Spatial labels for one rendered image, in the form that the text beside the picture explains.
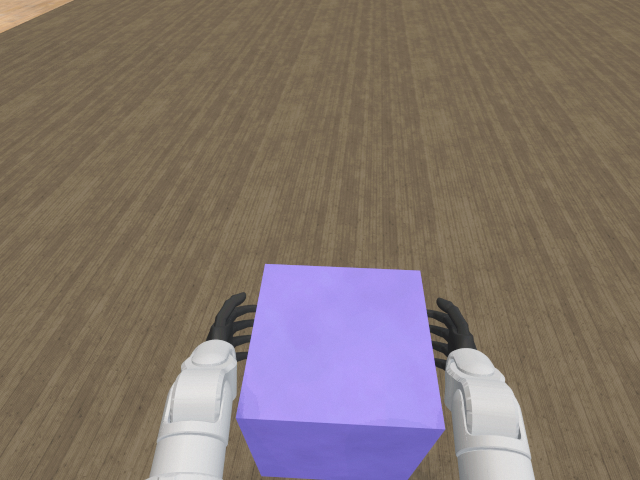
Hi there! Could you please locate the left robot forearm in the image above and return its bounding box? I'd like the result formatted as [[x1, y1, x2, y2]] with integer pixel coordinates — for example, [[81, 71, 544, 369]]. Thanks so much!
[[146, 340, 237, 480]]

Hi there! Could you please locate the right robot forearm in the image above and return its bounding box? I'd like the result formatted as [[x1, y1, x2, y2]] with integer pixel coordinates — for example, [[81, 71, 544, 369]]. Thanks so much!
[[444, 348, 535, 480]]

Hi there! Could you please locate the left robot hand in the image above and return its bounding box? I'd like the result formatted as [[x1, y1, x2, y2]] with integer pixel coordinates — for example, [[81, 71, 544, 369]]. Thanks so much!
[[205, 292, 257, 362]]

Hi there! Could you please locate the right robot hand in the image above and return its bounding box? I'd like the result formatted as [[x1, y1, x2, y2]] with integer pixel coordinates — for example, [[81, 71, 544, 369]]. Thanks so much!
[[426, 298, 477, 371]]

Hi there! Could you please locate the carton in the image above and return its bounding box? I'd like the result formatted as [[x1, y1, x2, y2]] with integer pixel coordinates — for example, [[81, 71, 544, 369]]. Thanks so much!
[[236, 264, 445, 480]]

